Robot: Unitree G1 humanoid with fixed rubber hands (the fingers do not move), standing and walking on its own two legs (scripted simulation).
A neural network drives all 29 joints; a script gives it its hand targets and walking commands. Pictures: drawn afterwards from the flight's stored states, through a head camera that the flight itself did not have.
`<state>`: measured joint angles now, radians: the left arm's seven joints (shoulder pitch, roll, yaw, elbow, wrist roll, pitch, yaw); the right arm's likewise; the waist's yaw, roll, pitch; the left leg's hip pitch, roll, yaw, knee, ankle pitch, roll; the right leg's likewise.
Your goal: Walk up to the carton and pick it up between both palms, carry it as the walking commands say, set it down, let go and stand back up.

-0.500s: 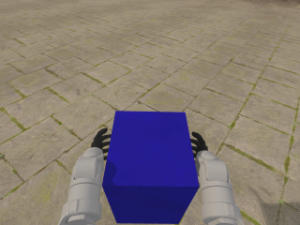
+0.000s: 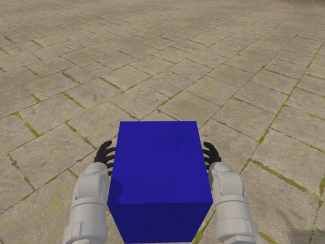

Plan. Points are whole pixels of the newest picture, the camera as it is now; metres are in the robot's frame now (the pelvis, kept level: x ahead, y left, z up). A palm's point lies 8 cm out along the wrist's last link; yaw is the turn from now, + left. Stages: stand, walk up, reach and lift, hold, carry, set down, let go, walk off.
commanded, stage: reach and lift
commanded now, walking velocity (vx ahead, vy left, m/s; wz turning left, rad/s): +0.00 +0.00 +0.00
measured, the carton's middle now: (158, 185) +0.29 +0.01 -0.02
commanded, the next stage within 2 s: hold in 0.86 s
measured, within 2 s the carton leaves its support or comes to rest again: neither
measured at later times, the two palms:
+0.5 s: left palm (101, 171) +0.29 +0.16 +0.05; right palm (215, 171) +0.29 -0.14 +0.05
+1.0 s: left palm (101, 175) +0.28 +0.16 +0.05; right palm (217, 176) +0.28 -0.14 +0.05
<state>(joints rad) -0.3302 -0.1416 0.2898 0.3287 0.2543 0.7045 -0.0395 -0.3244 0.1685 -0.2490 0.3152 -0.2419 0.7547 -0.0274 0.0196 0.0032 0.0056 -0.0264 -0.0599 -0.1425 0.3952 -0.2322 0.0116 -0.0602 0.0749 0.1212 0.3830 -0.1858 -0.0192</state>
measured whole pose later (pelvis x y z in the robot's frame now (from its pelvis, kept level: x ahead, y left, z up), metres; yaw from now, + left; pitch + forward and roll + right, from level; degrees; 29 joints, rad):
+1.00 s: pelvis -0.01 +0.00 +0.00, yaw +0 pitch -9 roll +0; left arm -0.26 -0.15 0.24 0.25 0.24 0.73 -0.02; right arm -0.26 0.15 -0.20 0.24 -0.23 0.78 -0.01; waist 0.02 0.00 0.03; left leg 0.00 -0.06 -0.13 0.38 -0.22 0.02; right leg -0.04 0.06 0.12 0.39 -0.18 -0.02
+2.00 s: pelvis -0.06 +0.04 -0.02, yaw -5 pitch +5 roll +0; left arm -0.06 -0.13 0.07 -0.43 0.03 1.08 0.13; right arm -0.05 0.13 -0.01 -0.44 -0.07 1.12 -0.16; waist 0.03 0.04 -0.10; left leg -0.50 -0.04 0.07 0.63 -0.23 0.07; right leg -0.38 -0.02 -0.06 0.66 -0.37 0.01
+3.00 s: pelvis -0.12 +0.06 -0.01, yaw -4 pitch +3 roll +0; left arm -0.01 -0.13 0.03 -0.45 0.05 1.18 0.15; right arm -0.03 0.13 -0.02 -0.46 -0.06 1.23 -0.16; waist 0.00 0.02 -0.14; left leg -0.37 0.06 0.14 0.50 -0.18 0.01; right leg -0.35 -0.05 -0.09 0.51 -0.20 0.01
